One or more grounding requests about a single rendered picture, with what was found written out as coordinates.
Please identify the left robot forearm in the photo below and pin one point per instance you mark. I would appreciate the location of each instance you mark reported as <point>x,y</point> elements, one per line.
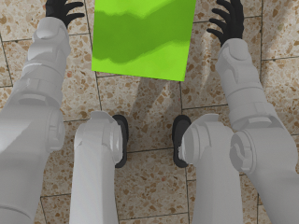
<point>43,72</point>

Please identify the left robot foot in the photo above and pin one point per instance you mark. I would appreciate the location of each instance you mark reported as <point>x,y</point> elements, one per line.
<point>122,121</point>

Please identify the left robot hand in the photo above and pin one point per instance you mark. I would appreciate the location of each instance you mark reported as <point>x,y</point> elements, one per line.
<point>58,9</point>

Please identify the right robot forearm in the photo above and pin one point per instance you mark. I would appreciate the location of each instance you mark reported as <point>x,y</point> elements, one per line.
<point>243,90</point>

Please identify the right robot hand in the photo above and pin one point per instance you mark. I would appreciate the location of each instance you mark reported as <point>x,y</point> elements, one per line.
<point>234,27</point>

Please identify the carton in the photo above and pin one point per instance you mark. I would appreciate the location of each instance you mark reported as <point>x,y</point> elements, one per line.
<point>142,38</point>

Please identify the right robot shin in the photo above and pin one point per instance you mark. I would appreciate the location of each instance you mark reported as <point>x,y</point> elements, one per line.
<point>210,117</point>

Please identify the right robot upper arm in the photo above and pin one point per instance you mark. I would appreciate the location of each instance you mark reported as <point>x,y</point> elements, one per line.
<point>268,157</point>

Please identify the left robot upper arm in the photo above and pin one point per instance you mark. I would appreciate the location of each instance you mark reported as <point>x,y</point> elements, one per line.
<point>28,134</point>

